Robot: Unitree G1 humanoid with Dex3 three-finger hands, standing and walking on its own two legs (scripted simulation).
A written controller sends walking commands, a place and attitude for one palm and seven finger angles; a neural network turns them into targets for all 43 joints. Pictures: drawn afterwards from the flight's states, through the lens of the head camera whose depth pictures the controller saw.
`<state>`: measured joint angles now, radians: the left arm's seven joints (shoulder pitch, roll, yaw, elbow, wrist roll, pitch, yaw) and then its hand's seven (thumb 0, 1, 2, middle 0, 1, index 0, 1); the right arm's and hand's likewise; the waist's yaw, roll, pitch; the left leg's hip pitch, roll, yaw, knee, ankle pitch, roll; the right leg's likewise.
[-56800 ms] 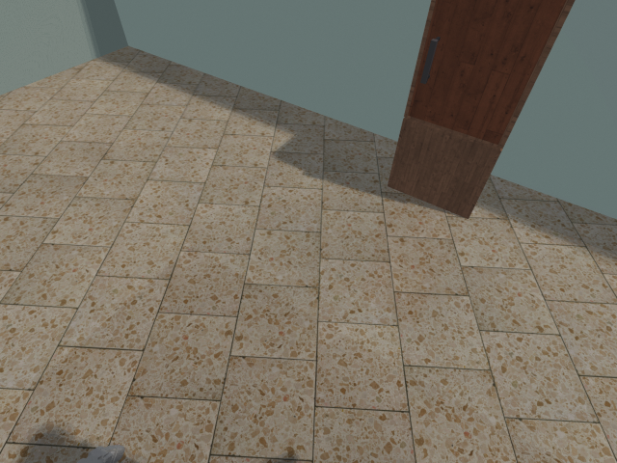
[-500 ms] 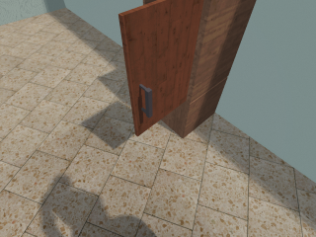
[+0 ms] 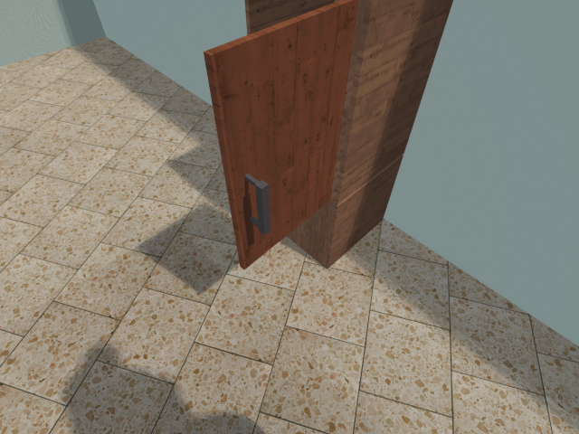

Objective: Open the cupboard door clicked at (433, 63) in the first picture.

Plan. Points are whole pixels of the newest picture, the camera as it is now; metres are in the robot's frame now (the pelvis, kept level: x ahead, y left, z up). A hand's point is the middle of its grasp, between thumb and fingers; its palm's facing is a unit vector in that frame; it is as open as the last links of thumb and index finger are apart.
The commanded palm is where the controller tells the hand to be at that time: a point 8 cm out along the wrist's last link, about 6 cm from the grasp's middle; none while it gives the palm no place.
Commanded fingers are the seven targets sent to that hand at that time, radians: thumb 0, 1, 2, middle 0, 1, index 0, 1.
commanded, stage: let the arm hang, fingers relaxed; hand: left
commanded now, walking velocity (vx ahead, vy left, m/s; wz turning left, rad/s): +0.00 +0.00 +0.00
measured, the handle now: (257, 205) +0.60 +0.10 -0.10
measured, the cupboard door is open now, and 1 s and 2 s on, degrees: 92 92 92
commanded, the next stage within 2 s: look to check the result in 0.02 s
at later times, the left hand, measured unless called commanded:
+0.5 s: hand out of the picture +0.01 +0.17 -0.18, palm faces +0.02 -0.98 -0.19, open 7.4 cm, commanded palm none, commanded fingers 0.00 0.90 0.90 -0.20 -0.30 -0.20 -0.30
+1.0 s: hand out of the picture +0.05 +0.18 -0.17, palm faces +0.01 -0.98 -0.22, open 7.3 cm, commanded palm none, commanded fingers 0.00 0.90 0.90 -0.20 -0.30 -0.20 -0.30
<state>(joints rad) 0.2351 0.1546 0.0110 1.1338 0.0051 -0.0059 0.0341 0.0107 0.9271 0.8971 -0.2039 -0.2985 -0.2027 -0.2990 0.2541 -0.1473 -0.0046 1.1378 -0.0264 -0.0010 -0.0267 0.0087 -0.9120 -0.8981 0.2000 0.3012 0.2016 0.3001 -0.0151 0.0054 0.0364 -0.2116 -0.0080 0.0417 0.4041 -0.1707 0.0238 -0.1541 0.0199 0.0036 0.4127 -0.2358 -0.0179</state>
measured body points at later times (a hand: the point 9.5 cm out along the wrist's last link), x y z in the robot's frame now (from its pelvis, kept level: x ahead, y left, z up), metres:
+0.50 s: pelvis +0.02 +0.00 +0.00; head +0.04 +0.00 +0.45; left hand +0.01 +0.22 -0.16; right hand +0.02 -0.22 -0.16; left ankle +0.03 +0.10 -0.74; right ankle -0.01 -0.11 -0.74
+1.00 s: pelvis +0.03 -0.01 +0.00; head +0.05 -0.01 +0.45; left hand +0.05 +0.23 -0.15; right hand +0.04 -0.24 -0.16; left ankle +0.03 +0.10 -0.74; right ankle -0.01 -0.11 -0.74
